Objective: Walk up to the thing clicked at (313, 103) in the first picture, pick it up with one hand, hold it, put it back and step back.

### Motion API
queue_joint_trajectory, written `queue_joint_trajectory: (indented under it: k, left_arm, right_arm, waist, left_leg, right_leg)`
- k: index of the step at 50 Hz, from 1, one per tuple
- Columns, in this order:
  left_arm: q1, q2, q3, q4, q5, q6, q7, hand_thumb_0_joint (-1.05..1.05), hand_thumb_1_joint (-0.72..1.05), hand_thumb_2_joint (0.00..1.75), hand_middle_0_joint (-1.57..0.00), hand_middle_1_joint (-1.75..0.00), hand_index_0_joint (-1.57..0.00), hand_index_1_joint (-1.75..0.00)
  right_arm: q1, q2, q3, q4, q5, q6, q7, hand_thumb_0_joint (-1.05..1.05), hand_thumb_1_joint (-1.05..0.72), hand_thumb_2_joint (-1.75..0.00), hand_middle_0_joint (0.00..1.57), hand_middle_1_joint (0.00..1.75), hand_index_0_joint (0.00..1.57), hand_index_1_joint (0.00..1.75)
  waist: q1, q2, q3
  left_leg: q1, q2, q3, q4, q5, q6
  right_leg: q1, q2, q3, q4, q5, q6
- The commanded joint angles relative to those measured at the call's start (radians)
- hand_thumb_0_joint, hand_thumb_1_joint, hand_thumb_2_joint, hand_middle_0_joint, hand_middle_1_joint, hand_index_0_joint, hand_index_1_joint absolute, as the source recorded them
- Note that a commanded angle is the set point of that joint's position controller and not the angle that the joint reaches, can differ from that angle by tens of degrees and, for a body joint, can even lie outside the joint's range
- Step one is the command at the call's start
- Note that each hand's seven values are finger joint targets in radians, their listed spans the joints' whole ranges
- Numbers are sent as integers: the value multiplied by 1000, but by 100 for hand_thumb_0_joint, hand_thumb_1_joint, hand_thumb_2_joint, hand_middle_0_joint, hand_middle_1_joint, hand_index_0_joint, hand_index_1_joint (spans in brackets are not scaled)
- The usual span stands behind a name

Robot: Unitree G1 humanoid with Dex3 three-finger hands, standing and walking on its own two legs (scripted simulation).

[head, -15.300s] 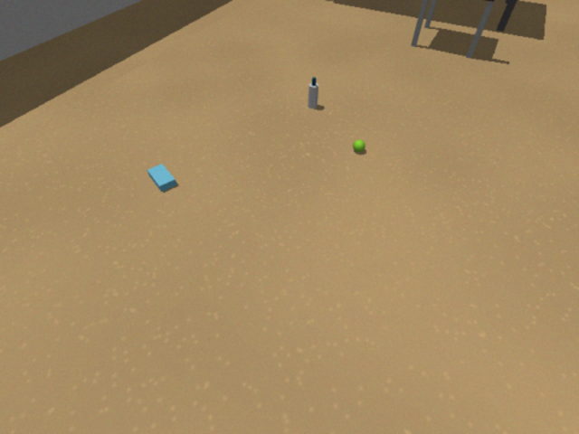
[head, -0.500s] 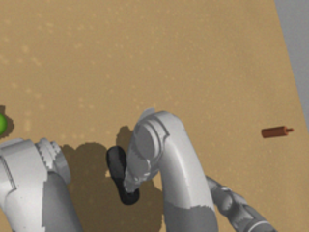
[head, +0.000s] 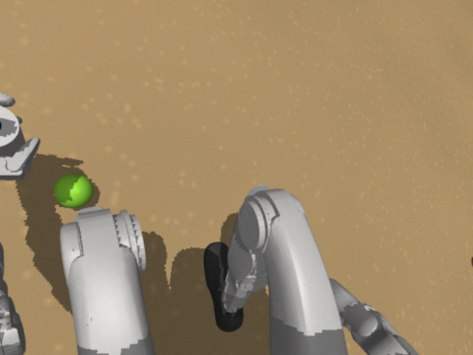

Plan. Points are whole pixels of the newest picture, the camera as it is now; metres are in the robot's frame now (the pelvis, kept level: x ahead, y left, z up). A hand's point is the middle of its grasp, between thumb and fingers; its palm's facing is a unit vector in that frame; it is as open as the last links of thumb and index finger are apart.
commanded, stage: settle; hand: left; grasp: from the side
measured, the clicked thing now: out of the picture +0.43 +0.29 -0.12
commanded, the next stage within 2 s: lift in 1.22 s
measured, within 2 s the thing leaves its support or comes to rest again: neither
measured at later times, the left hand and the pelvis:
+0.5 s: hand out of the picture +0.44 +0.28 -0.02, palm faces +0.24 -0.97 -0.07, open 8.5 cm; pelvis +0.02 -0.01 +0.04, yaw +6 degrees
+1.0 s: hand out of the picture +0.43 +0.27 +0.02, palm faces +0.25 -0.97 -0.05, open 8.5 cm; pelvis +0.02 -0.02 +0.06, yaw +8 degrees
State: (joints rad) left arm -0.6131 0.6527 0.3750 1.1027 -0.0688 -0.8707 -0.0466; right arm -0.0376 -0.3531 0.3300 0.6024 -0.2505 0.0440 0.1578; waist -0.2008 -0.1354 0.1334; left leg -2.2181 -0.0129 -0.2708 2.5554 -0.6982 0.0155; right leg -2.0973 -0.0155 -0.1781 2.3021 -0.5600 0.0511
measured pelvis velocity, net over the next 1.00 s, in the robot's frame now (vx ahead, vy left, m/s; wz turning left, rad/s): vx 0.02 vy -0.02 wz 0.14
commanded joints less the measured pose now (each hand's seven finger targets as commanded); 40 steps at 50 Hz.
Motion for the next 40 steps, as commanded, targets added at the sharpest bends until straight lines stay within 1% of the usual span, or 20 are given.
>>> queue_joint_trajectory:
  k: [1, 3, 5, 6, 7, 8, 9, 10, 11, 14, 15, 16, 19, 21, 24, 26, 31, 33, 38, 40]
  left_arm:
    - [-291, 84, -25, -276, -20, -35, -27, 0, 44, 130, -134, -140, -133, -143]
    - [-303, 104, -8, -305, -19, -12, -35, 0, 41, 128, -134, -140, -133, -142]
    - [-299, 63, -29, -317, -22, 9, -44, 0, 41, 127, -133, -139, -132, -141]
    - [-297, 82, -5, -338, -23, 16, -45, 0, 40, 127, -132, -138, -131, -141]
    - [-318, 93, -4, -358, -24, 24, -49, 0, 37, 127, -133, -139, -131, -141]
    - [-299, 68, -9, -349, -29, 33, -53, 0, 39, 128, -133, -140, -132, -142]
    - [-313, 73, 2, -376, -33, 40, -55, 0, 40, 128, -132, -139, -131, -141]
    - [-300, 66, -8, -388, -36, 46, -59, 0, 39, 127, -133, -139, -131, -141]
    - [-284, 37, -13, -361, -42, 59, -63, 0, 38, 126, -132, -139, -131, -141]
    - [-288, 56, 14, -421, -45, 75, -71, 0, 38, 126, -131, -138, -129, -140]
    - [-271, 16, -23, -402, -47, 84, -82, 0, 39, 126, -131, -138, -130, -140]
    - [-278, 25, 0, -410, -54, 90, -86, 0, 37, 126, -130, -138, -129, -140]
    - [-276, 36, 14, -415, -56, 103, -100, 0, 33, 125, -129, -137, -128, -140]
    - [-269, 9, 4, -401, -66, 116, -114, 0, 28, 125, -129, -138, -127, -140]
    - [-251, 23, 41, -404, -75, 132, -125, 0, 26, 124, -128, -137, -127, -139]
    - [-251, 0, 31, -411, -75, 140, -132, 0, 27, 125, -127, -137, -126, -140]
    - [-270, 29, 63, -438, -71, 154, -141, 0, 23, 124, -128, -137, -127, -139]
    - [-284, -13, 41, -451, -73, 158, -140, 0, 25, 124, -128, -136, -127, -139]
    - [-287, 1, 50, -448, -57, 162, -132, 0, 26, 124, -130, -137, -129, -140]
    - [-297, -22, 29, -454, -56, 164, -135, 0, 29, 125, -130, -138, -129, -140]
  right_arm:
    - [90, -299, -159, -19, 34, 5, -19, 0, -89, -90, 20, 30, 20, 30]
    - [102, -288, -175, -20, 47, 7, -23, 0, -89, -90, 20, 30, 20, 30]
    - [118, -275, -189, -25, 57, 10, -24, 0, -89, -90, 20, 30, 20, 30]
    - [117, -273, -203, -24, 68, 13, -28, 0, -88, -90, 20, 30, 20, 30]
    - [123, -265, -207, -26, 74, 14, -32, 0, -89, -90, 20, 30, 20, 30]
    - [125, -261, -212, -27, 78, 16, -35, 0, -88, -90, 20, 30, 20, 30]
    - [146, -253, -216, -18, 81, 16, -36, 0, -89, -90, 20, 30, 20, 30]
    - [146, -243, -223, -18, 87, 16, -39, 0, -89, -90, 20, 30, 20, 30]
    - [147, -245, -230, -26, 96, 16, -43, 0, -89, -90, 20, 30, 20, 30]
    - [180, -234, -250, -16, 107, 20, -53, 0, -89, -90, 20, 30, 20, 30]
    - [177, -225, -250, -23, 113, 21, -55, 0, -89, -90, 20, 30, 20, 30]
    - [185, -225, -259, -20, 120, 20, -58, 0, -89, -90, 20, 30, 20, 30]
    - [203, -205, -270, -11, 127, 17, -67, 0, -90, -90, 20, 30, 20, 30]
    - [208, -195, -277, -13, 135, 12, -72, 0, -90, -90, 20, 30, 20, 30]
    - [217, -192, -290, -17, 144, 10, -80, 0, -90, -90, 20, 30, 20, 30]
    - [214, -182, -295, -25, 149, 8, -83, 0, -90, -90, 20, 30, 20, 30]
    - [217, -175, -315, -23, 160, -1, -93, 0, -91, -90, 20, 30, 20, 30]
    - [221, -168, -317, -31, 161, -5, -94, 0, -90, -90, 20, 30, 20, 30]
    - [220, -164, -330, -26, 166, -13, -102, 0, -91, -90, 20, 30, 20, 30]
    - [219, -160, -336, -31, 170, -17, -104, 0, -90, -90, 20, 30, 20, 30]
  waist:
    - [-55, 468, -604]
    - [-35, 479, -639]
    - [-35, 476, -668]
    - [-15, 462, -683]
    - [-14, 468, -692]
    - [-11, 468, -694]
    - [-7, 468, -732]
    - [-2, 451, -750]
    - [0, 444, -746]
    - [20, 464, -813]
    - [4, 445, -809]
    - [14, 424, -815]
    - [18, 377, -859]
    - [18, 344, -860]
    - [43, 331, -889]
    - [39, 318, -888]
    - [65, 306, -916]
    - [55, 310, -910]
    - [66, 313, -893]
    - [61, 314, -897]
  left_leg:
    - [405, 29, 64, -418, -5, -27]
    - [413, 25, 81, -428, 0, -26]
    - [419, 22, 84, -449, -4, -26]
    - [430, 22, 89, -455, -7, -25]
    - [423, 20, 95, -460, -17, -22]
    - [429, 17, 99, -469, -13, -22]
    - [436, 15, 110, -462, 19, -22]
    - [424, 12, 125, -455, 27, -17]
    - [430, 12, 122, -472, 34, -19]
    - [487, 13, 134, -482, 95, -23]
    - [466, 10, 137, -483, 101, -20]
    - [464, 9, 142, -482, 113, -16]
    - [437, 6, 171, -463, 156, -6]
    - [416, 3, 184, -459, 158, 0]
    - [427, 2, 195, -473, 171, 0]
    - [409, 0, 202, -484, 159, 2]
    - [409, 0, 222, -498, 154, 7]
    - [412, 0, 221, -512, 143, 5]
    - [435, 0, 219, -550, 103, 4]
    - [451, 1, 220, -560, 87, 5]
  right_leg:
    - [191, 36, -60, -140, 51, -78]
    - [191, 32, -42, -147, 45, -81]
    - [190, 28, -36, -150, 39, -83]
    - [180, 25, -27, -156, 30, -84]
    - [182, 26, -22, -165, 21, -85]
    - [181, 22, -18, -166, 23, -85]
    - [206, 22, -9, -169, 43, -86]
    - [220, 24, -1, -179, 45, -86]
    - [205, 18, 3, -178, 45, -87]
    - [220, 13, 17, -183, 84, -90]
    - [228, 13, 17, -188, 87, -89]
    - [233, 11, 24, -196, 97, -89]
    - [303, 13, 44, -216, 126, -83]
    - [327, 11, 54, -229, 125, -80]
    - [351, 6, 61, -241, 130, -79]
    - [368, 3, 65, -252, 116, -78]
    - [390, 1, 85, -273, 105, -78]
    - [384, 0, 84, -281, 94, -80]
    - [352, -1, 85, -299, 49, -85]
    - [348, -2, 87, -309, 34, -85]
